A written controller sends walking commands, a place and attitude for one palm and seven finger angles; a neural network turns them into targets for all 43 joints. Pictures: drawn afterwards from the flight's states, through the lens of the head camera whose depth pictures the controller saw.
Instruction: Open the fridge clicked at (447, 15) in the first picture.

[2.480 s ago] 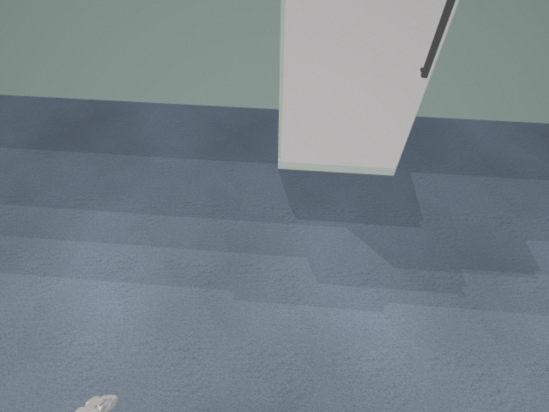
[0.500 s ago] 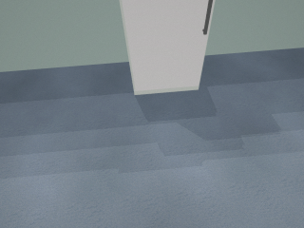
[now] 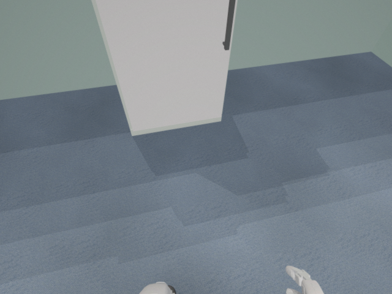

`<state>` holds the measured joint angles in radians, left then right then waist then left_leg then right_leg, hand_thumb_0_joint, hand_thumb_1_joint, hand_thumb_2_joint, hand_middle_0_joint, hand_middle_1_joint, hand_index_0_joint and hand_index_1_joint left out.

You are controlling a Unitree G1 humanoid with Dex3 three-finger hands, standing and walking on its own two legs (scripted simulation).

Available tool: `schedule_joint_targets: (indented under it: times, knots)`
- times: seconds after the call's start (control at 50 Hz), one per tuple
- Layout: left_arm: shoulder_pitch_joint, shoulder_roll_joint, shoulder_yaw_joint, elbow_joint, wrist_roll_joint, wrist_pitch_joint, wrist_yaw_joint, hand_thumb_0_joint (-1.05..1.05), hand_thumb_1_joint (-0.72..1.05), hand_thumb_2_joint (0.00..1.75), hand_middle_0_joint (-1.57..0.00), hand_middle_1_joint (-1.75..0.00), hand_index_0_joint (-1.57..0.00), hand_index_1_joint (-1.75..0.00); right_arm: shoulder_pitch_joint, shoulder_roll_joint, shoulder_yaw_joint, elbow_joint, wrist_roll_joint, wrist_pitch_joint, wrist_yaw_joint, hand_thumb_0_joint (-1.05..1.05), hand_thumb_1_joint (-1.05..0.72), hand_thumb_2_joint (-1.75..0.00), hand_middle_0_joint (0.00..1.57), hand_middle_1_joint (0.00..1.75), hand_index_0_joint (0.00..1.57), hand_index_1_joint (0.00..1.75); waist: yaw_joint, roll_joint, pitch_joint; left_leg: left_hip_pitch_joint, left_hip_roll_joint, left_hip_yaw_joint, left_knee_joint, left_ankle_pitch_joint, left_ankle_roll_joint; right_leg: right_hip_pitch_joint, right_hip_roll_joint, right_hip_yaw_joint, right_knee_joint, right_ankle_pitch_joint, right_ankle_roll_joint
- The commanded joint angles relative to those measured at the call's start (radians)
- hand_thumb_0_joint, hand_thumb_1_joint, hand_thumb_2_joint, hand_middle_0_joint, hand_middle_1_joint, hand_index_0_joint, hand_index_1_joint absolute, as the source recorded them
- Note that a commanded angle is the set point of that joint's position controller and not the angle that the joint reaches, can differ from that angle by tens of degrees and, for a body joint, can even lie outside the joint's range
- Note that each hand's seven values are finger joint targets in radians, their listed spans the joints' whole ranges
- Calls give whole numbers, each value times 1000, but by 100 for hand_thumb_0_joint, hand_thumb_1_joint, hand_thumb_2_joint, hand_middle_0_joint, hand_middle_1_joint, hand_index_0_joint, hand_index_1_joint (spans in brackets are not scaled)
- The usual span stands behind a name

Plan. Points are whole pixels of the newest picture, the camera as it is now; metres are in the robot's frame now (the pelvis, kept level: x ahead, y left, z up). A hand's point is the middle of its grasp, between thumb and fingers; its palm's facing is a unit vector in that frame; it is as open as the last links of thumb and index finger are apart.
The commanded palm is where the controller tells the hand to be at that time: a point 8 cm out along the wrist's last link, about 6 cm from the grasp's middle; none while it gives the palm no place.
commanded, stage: walk to a spot facing it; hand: right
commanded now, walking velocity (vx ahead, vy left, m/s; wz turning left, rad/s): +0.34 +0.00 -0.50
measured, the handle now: out of the picture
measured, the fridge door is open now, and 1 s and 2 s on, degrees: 0 0 0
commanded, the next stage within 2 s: turn to face it in 0.78 s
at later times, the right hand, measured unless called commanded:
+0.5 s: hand out of the picture +0.08 -0.23 -0.19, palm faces +0.33 +0.92 -0.19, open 7.4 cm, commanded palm none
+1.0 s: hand (311, 183) +0.48 -0.29 -0.15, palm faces +0.27 +0.94 -0.20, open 7.4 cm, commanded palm none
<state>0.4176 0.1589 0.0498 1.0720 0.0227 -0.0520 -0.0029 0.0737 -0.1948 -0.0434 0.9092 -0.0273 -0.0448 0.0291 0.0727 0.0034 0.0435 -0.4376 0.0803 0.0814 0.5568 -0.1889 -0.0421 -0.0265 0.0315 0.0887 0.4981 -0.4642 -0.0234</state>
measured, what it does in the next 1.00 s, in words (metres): walks ahead, turning right: right foot, then left foot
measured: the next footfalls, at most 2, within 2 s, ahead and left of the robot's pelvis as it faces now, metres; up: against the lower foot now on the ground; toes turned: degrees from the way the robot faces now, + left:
right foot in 0.42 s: +0.28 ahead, -0.16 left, +0.00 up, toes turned -24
left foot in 0.98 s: +0.59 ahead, -0.04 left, +0.00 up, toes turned -11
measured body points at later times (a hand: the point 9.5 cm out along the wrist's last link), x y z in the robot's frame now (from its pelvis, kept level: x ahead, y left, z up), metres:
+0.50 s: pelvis +0.20 -0.06 -0.01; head +0.22 -0.10 +0.44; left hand +0.41 +0.14 -0.11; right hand +0.07 -0.28 -0.17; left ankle +0.13 +0.12 -0.65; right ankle +0.25 -0.14 -0.72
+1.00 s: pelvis +0.42 -0.09 +0.00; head +0.45 -0.08 +0.45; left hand +0.38 +0.14 -0.16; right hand +0.47 -0.34 -0.14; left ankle +0.55 -0.03 -0.73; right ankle +0.25 -0.14 -0.71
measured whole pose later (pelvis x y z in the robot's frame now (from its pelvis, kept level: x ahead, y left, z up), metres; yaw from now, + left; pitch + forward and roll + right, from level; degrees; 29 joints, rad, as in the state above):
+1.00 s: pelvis +0.42 -0.09 +0.00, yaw -18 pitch -2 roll -1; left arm 0.46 0.14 0.04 1.17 0.02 -0.04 0.02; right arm 0.11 -0.17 -0.03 1.00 -0.03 -0.05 0.01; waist 0.05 0.00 0.08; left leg -0.40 0.05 0.12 0.58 -0.12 0.04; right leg 0.01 0.00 -0.10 0.57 -0.47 -0.01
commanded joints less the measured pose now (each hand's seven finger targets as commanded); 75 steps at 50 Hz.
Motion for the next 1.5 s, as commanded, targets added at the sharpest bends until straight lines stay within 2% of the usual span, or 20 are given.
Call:
schedule_joint_targets:
  times: [0.0,0.06,0.14,0.32,0.36,0.38,0.4,0.42,0.52,0.84,0.92,0.94,0.96,0.98,1.12,1.26,1.4,1.42,1.46,1.48]
  knots:
    - [-43,140,35,-128,-16,-25,7,0,90,90,-20,-30,-20,-30,421,-306,-85,33,5,-27,-41,0,-90,-90,20,30,20,30,-199,175,-234,680,482,-605,-257,-28,210,-621,-30,-22,816,-99,-15]
    - [-177,109,30,-137,2,1,-23,0,90,90,-20,-30,-20,-30,227,-155,-45,9,-4,-35,-44,0,-90,-90,20,30,20,30,-125,144,8,286,370,-338,-332,-230,158,-628,-149,-43,859,113,-3]
    - [-152,74,27,-128,3,49,-41,0,90,90,-20,-30,-20,-30,184,-117,-28,20,-9,-43,-48,0,-90,-90,20,30,20,30,-45,153,34,151,283,-29,-358,-69,111,-555,-166,-98,672,195,33]
    - [-327,92,10,-200,2,29,-67,0,90,90,-20,-30,-20,-30,295,-193,-40,85,-6,-33,-42,0,-90,-90,20,30,20,30,-90,122,26,338,299,112,-257,167,109,-413,-122,-231,197,207,-1]
    - [-184,142,24,-165,11,18,-53,0,90,90,-20,-30,-20,-30,287,-213,-45,89,1,-28,-39,0,-90,-90,20,30,20,30,-8,59,-57,286,262,186,4,339,81,-144,-58,-272,78,217,-24]
    - [-26,240,51,-127,17,12,-38,0,90,90,-20,-30,-20,-30,295,-186,-43,76,7,-26,-30,0,-90,-90,20,30,20,30,68,-108,-174,139,191,215,311,243,38,123,-135,-131,-12,199,-67]
    - [80,375,80,-106,15,7,-23,0,90,90,-20,-30,-20,-30,271,-127,-31,22,19,-21,-15,0,-90,-90,20,30,20,30,91,-404,-205,-188,20,175,651,-376,-25,278,-412,333,-145,265,-165]
    - [75,374,72,-88,-2,12,-8,0,90,90,-20,-30,-20,-30,203,-154,-28,-2,14,-13,-23,0,-90,-90,20,30,20,30,95,-274,-218,-256,31,14,754,-403,-4,236,-472,399,-226,216,-195]
    - [-152,189,18,-121,-7,-26,9,0,90,90,-20,-30,-20,-30,281,-91,-20,96,-3,8,-14,0,-90,-90,20,30,20,30,-64,-95,-77,-118,110,-47,639,-122,-12,-93,-300,49,-260,417,-123]
    - [62,125,15,30,-1,-26,31,0,90,90,-20,-30,-20,-30,-36,-36,-11,11,6,13,-15,0,-90,-90,20,30,20,30,-19,-106,96,-148,36,1,143,0,19,39,-277,-18,-256,686,-140]
    - [33,152,14,45,-5,-19,40,0,90,90,-20,-30,-20,-30,212,-59,-14,86,5,-5,-23,0,-90,-90,20,30,20,30,-131,-69,-28,206,-59,54,-56,104,69,32,-245,-114,43,956,-70]
    - [27,142,15,40,-13,-22,36,0,90,90,-20,-30,-20,-30,342,-112,-27,129,1,-17,-30,0,-90,-90,20,30,20,30,-179,-11,-107,421,-4,-12,-65,298,91,-87,-207,-149,221,831,-31]
    - [81,93,13,24,-24,-28,31,0,90,90,-20,-30,-20,-30,431,-202,-48,153,-2,-27,-43,0,-90,-90,20,30,20,30,-177,202,-215,646,247,-339,-52,710,207,-326,-73,-214,519,379,18]
    - [97,90,10,20,-27,-22,41,0,90,90,-20,-30,-20,-30,457,-231,-45,157,21,-22,-43,0,-90,-90,20,30,20,30,-154,181,-242,639,381,-487,-125,961,331,-407,-11,-169,736,-151,40]
    - [-17,51,10,-13,2,66,31,0,90,90,-20,-30,-20,-30,135,-119,-45,53,11,9,-52,0,-90,-90,20,30,20,30,-30,84,-79,109,150,-234,-276,350,210,-376,-133,-116,613,99,88]
    - [-187,105,18,-119,-1,74,24,0,90,90,-20,-30,-20,-30,160,-171,-65,24,5,40,-37,0,-90,-90,20,30,20,30,-73,136,-72,141,111,-367,-305,5,204,-422,-109,-113,433,104,103]
    - [-212,125,18,-179,-23,51,38,0,90,90,-20,-30,-20,-30,147,-207,-83,-20,6,66,-38,0,-90,-90,20,30,20,30,-75,145,-107,156,86,-481,-198,154,184,-214,-44,-102,35,117,76]
    - [-168,138,20,-169,-23,44,44,0,90,90,-20,-30,-20,-30,125,-199,-80,-32,13,71,-38,0,-90,-90,20,30,20,30,-50,128,-110,75,48,-452,-154,116,145,-85,-56,-115,-92,193,70]
    - [-173,286,45,-203,-5,43,46,0,90,90,-20,-30,-20,-30,144,-109,-65,-74,24,78,-21,0,-90,-90,20,30,20,30,-48,-309,-69,-225,-167,-189,214,-335,33,28,-446,252,-300,169,-53]
    - [-235,279,42,-220,-3,53,42,0,90,90,-20,-30,-20,-30,140,-156,-76,-63,3,90,-24,0,-90,-90,20,30,20,30,-54,-296,-24,-187,-108,-155,414,-357,6,-138,-507,244,-312,131,-94]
